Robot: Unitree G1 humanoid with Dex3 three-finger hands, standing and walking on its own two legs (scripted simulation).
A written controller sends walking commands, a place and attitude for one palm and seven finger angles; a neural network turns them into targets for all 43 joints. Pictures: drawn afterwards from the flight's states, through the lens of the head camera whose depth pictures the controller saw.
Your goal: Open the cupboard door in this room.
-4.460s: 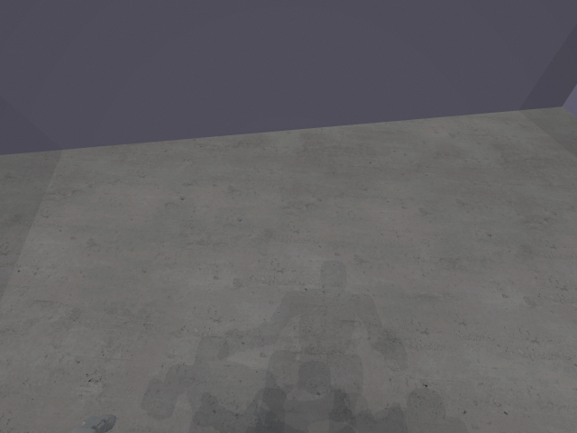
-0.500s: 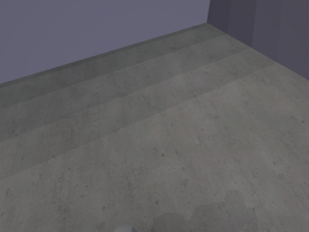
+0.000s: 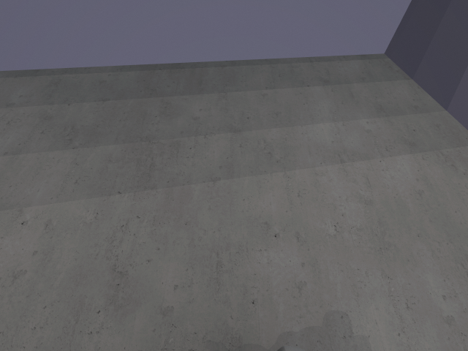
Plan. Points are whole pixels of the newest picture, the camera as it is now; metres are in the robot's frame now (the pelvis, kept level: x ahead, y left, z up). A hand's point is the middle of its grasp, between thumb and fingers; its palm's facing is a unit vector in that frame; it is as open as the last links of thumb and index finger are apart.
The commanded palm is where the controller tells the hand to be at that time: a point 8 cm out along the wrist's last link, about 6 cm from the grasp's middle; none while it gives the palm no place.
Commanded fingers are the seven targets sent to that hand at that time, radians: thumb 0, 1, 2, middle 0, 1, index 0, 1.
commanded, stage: turn or walk to find it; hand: left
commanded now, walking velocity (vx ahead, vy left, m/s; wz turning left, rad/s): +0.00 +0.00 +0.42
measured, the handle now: out of the picture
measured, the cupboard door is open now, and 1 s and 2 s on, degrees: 0 0 0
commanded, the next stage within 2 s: none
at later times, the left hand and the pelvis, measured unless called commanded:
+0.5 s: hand out of the picture +0.02 +0.14 -0.15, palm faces +0.24 -0.93 -0.28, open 7.4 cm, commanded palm none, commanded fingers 0.00 0.90 0.90 -0.20 -0.30 -0.20 -0.30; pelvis -0.03 -0.07 +0.00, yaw +14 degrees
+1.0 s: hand out of the picture -0.14 +0.19 -0.18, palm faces +0.50 -0.84 -0.22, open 7.4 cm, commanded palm none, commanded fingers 0.00 0.90 0.90 -0.20 -0.30 -0.20 -0.30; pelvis -0.07 -0.01 +0.00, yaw +26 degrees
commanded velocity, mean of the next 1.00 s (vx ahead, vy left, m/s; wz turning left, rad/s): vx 0.00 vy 0.00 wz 0.42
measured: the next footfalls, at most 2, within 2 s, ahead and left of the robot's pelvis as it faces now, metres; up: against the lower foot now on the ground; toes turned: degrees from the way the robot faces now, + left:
right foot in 0.28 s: +0.03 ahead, -0.14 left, +0.00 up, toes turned +5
left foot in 0.80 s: -0.08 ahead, +0.08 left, +0.00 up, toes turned +27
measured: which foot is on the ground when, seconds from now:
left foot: down 0.00-0.30, up 0.32-0.78, down 0.80-1.00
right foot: up 0.00-0.26, down 0.28-0.80, up 0.82-1.00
